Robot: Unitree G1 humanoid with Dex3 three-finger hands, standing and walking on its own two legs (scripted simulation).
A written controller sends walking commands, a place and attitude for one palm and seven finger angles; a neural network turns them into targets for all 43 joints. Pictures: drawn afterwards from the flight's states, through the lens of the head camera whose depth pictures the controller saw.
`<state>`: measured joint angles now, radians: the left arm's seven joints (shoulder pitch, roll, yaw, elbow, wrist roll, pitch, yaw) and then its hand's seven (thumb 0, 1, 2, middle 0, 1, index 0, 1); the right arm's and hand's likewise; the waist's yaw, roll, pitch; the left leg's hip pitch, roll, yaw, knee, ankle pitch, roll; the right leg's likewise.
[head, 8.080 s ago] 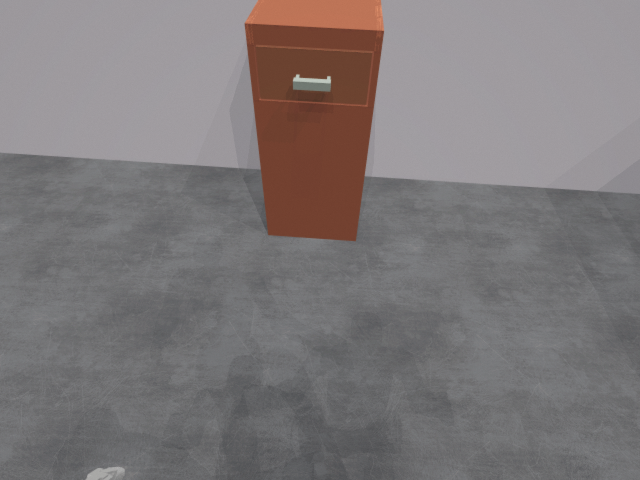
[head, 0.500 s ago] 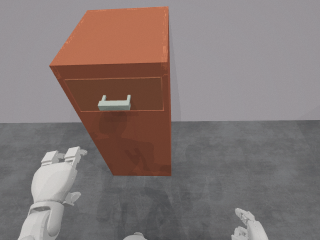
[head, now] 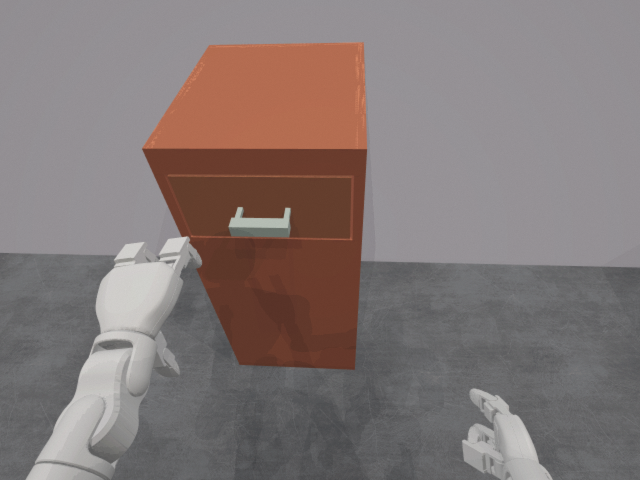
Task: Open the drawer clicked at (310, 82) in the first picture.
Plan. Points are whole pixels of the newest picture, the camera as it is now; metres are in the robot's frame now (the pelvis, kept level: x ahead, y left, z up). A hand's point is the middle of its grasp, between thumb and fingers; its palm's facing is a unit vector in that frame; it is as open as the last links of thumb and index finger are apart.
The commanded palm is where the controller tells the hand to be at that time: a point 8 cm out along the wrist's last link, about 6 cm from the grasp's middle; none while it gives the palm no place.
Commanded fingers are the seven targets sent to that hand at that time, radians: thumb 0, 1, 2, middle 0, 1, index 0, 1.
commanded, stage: raise the hand with hooked fingers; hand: left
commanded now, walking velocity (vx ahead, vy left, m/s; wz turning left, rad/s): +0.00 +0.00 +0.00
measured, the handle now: (261, 219) +0.56 +0.19 -0.04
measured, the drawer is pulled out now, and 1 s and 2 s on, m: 0.00 0.00 0.00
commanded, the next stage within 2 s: move the hooked fingers above the handle in 0.56 s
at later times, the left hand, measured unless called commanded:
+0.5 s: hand (168, 301) +0.29 +0.23 +0.08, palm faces +0.05 -0.10 -0.99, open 13.8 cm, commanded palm +0.27 +0.23 +0.14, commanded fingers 0.00 -0.50 0.30 -0.30 -1.20 -0.30 -1.20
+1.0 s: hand (191, 282) +0.33 +0.21 +0.07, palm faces +0.02 -0.08 -1.00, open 13.8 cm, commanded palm +0.32 +0.22 +0.13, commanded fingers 0.00 -0.50 0.30 -0.30 -1.20 -0.30 -1.20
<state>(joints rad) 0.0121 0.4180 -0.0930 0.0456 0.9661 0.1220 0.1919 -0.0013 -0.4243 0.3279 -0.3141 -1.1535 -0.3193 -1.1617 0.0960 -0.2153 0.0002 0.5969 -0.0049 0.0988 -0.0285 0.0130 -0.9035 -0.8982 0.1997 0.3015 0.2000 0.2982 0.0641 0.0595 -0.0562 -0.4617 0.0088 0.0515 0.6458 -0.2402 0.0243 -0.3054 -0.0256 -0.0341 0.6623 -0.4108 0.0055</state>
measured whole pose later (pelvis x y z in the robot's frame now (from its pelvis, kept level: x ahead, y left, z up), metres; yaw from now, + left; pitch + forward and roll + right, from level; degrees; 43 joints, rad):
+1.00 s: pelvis +0.00 -0.02 +0.00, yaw +1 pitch +3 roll +1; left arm -0.22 0.44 -0.11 0.29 0.95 0.03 0.13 0.00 -0.49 0.30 -0.32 -1.20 -0.32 -1.20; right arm 0.14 -0.24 -0.02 0.66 0.02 0.10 -0.05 0.01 -0.90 -0.90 0.20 0.30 0.20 0.30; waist 0.05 0.06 -0.05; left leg -0.44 0.02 0.02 0.58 -0.20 -0.01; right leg -0.29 -0.01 -0.06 0.63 -0.40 -0.03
